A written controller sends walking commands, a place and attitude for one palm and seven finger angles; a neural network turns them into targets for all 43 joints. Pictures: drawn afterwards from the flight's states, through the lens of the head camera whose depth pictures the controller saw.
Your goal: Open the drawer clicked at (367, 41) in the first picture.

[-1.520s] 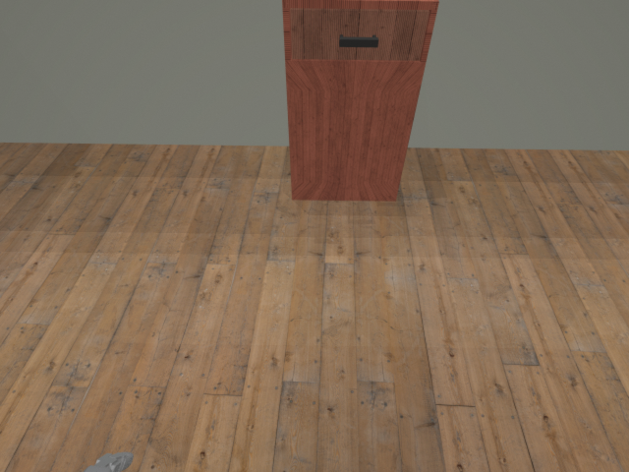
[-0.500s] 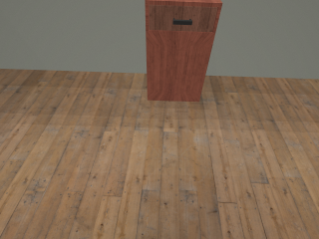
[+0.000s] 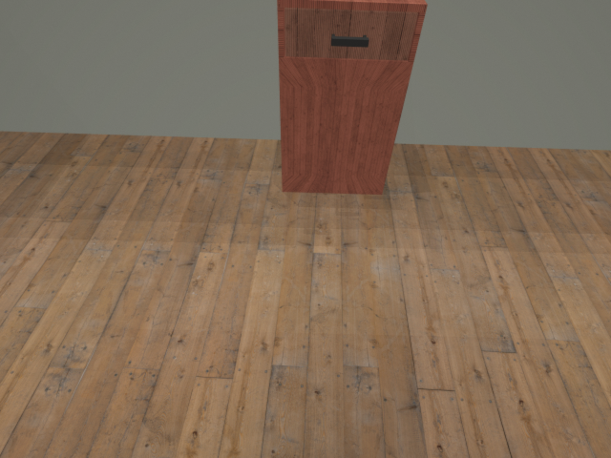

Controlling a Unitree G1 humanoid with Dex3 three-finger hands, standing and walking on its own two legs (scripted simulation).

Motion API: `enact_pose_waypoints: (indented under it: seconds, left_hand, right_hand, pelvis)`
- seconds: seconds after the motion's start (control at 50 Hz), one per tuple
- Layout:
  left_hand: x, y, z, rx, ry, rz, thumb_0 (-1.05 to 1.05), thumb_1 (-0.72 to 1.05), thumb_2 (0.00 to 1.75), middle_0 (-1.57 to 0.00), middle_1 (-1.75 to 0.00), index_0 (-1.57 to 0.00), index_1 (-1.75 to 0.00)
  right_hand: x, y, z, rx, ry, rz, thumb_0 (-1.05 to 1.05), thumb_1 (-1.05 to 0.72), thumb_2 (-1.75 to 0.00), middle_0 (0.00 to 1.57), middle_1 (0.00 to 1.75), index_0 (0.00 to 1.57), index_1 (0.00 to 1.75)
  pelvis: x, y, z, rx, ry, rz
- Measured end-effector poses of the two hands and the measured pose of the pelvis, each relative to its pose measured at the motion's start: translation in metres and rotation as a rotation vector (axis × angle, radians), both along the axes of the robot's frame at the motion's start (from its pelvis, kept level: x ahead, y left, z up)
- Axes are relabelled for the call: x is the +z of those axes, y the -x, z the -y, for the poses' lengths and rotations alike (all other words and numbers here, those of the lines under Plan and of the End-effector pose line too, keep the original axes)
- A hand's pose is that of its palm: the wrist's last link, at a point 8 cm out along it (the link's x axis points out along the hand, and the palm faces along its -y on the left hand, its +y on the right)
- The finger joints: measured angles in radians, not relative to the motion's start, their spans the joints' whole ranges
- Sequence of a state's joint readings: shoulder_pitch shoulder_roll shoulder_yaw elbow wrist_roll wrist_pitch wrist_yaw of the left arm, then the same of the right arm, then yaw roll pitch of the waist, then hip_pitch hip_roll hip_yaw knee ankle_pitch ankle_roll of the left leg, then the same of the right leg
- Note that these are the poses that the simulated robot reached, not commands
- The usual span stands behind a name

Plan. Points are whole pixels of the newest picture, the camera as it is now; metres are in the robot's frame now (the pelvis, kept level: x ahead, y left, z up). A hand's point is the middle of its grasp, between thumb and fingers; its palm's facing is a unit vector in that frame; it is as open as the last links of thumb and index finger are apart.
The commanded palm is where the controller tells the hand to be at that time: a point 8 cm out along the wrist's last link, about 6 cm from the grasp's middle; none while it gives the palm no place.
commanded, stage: walk to a spot facing it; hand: left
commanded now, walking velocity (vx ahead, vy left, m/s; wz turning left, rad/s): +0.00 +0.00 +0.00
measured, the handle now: (349, 39) +1.43 -0.07 -0.02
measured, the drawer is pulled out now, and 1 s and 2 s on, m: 0.00 0.00 0.00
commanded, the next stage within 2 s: turn to face it in 1.84 s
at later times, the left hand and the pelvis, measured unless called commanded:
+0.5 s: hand out of the picture +0.11 +0.14 -0.18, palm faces -0.14 -0.97 -0.22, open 7.3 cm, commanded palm none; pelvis +0.08 -0.05 -0.02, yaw -12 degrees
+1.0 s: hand (239, 334) +0.38 +0.15 -0.20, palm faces -0.37 -0.92 -0.15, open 7.3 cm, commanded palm none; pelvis +0.31 -0.03 -0.01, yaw -27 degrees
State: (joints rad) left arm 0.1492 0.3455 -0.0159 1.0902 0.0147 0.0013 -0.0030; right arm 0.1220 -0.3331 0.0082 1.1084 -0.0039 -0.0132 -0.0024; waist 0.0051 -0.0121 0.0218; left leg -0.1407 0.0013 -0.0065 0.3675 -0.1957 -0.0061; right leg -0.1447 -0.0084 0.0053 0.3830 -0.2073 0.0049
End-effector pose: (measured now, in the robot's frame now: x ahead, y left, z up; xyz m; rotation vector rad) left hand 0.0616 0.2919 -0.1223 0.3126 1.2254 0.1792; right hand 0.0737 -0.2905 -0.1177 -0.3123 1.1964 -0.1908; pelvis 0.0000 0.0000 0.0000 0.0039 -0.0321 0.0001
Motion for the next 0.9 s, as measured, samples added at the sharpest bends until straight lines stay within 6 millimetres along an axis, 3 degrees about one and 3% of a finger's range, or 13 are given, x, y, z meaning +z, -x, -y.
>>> enact_pose_waypoints:
  seconds: [0.14,0.28,0.4,0.46,0.54,0.68,0.84,0.9]
  left_hand:
    - [-0.006,0.0,0.007,-0.001,0.013,-0.021,0.0,0.91,0.9,-0.2,-0.3,-0.21,-0.3]
    - [-0.022,0.005,0.037,-0.03,0.079,-0.135,0.0,0.91,0.9,-0.2,-0.3,-0.2,-0.3]
    - [-0.029,-0.031,0.078,-0.093,0.099,-0.148,0.0,0.91,0.9,-0.2,-0.3,-0.21,-0.3]
    - [-0.032,-0.045,0.094,-0.08,0.099,-0.11,0.0,0.91,0.89,-0.2,-0.3,-0.21,-0.3]
    - [-0.025,-0.056,0.111,-0.087,0.116,-0.149,0.0,0.91,0.89,-0.2,-0.3,-0.21,-0.3]
    - [-0.019,-0.092,0.124,-0.148,0.14,-0.246,0.0,0.91,0.89,-0.2,-0.3,-0.21,-0.3]
    - [-0.042,-0.177,0.104,-0.153,0.141,-0.269,0.0,0.91,0.89,-0.2,-0.3,-0.21,-0.3]
    - [-0.058,-0.223,0.092,-0.183,0.143,-0.285,0.0,0.91,0.89,-0.2,-0.3,-0.21,-0.3]
  right_hand:
    - [-0.005,0.0,-0.006,-0.017,-0.013,0.004,0.01,-0.9,-0.9,0.2,0.3,0.2,0.3]
    - [-0.024,0.026,-0.019,-0.132,-0.082,-0.029,0.01,-0.9,-0.9,0.2,0.3,0.2,0.3]
    - [-0.049,0.06,-0.007,-0.25,-0.128,-0.134,0.01,-0.9,-0.9,0.2,0.3,0.2,0.3]
    - [-0.053,0.059,0.001,-0.265,-0.136,-0.201,0.01,-0.9,-0.9,0.2,0.3,0.2,0.3]
    - [-0.036,0.02,0.012,-0.284,-0.132,-0.145,0.01,-0.91,-0.9,0.2,0.3,0.2,0.3]
    - [-0.016,-0.084,0.02,-0.317,-0.126,0.064,0.01,-0.91,-0.9,0.19,0.3,0.2,0.3]
    - [-0.015,-0.212,0.004,-0.278,-0.117,0.176,0.01,-0.91,-0.9,0.19,0.3,0.2,0.3]
    - [-0.017,-0.243,-0.005,-0.299,-0.086,0.221,0.01,-0.91,-0.9,0.2,0.3,0.2,0.3]
  pelvis:
    - [-0.003,-0.006,0.0,-0.03,0.001,-0.006]
    - [-0.011,-0.029,0.008,-0.122,-0.014,-0.024]
    - [-0.023,-0.057,0.034,-0.19,-0.014,-0.025]
    - [-0.026,-0.07,0.046,-0.196,0.002,-0.024]
    - [-0.014,-0.096,0.055,-0.235,-0.001,-0.033]
    - [-0.004,-0.149,0.055,-0.308,-0.001,-0.056]
    - [-0.02,-0.237,0.042,-0.357,0.024,-0.06]
    - [-0.029,-0.27,0.034,-0.396,0.019,-0.043]
